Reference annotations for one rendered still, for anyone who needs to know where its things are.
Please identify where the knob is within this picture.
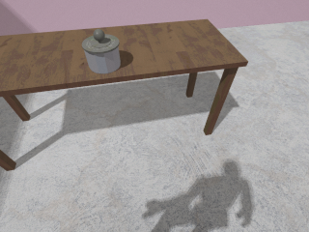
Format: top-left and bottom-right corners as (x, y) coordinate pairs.
(93, 29), (105, 42)

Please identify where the lid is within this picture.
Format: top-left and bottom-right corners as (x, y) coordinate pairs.
(82, 34), (120, 54)

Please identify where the pot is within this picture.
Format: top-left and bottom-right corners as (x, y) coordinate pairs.
(84, 47), (121, 74)

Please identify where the table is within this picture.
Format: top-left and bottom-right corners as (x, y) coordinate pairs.
(0, 19), (248, 171)

